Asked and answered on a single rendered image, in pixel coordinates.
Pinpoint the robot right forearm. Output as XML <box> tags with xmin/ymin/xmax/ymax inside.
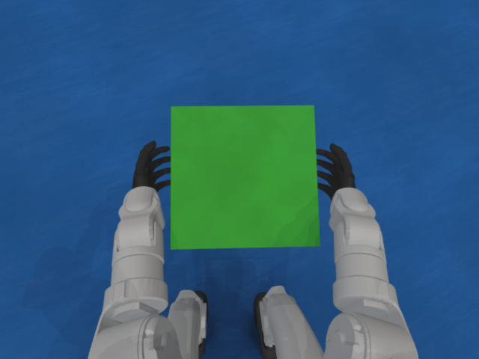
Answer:
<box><xmin>329</xmin><ymin>188</ymin><xmax>418</xmax><ymax>353</ymax></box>

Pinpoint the robot right foot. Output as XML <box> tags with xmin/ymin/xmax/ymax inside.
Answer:
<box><xmin>254</xmin><ymin>292</ymin><xmax>277</xmax><ymax>359</ymax></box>

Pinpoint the robot left upper arm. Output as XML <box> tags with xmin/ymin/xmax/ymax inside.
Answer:
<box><xmin>88</xmin><ymin>314</ymin><xmax>182</xmax><ymax>359</ymax></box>

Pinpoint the robot right upper arm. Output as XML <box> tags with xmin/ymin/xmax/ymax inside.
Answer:
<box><xmin>323</xmin><ymin>311</ymin><xmax>418</xmax><ymax>359</ymax></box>

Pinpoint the robot right hand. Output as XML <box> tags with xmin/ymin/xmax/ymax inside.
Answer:
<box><xmin>316</xmin><ymin>144</ymin><xmax>356</xmax><ymax>201</ymax></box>

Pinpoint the robot left forearm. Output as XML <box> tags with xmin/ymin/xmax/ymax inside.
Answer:
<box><xmin>88</xmin><ymin>186</ymin><xmax>168</xmax><ymax>357</ymax></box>

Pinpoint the robot left thigh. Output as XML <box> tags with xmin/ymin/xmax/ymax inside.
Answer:
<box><xmin>167</xmin><ymin>298</ymin><xmax>207</xmax><ymax>359</ymax></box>

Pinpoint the robot left hand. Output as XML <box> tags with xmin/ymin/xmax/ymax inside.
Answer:
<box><xmin>132</xmin><ymin>141</ymin><xmax>171</xmax><ymax>192</ymax></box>

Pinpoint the carton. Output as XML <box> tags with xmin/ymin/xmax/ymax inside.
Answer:
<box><xmin>171</xmin><ymin>105</ymin><xmax>320</xmax><ymax>250</ymax></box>

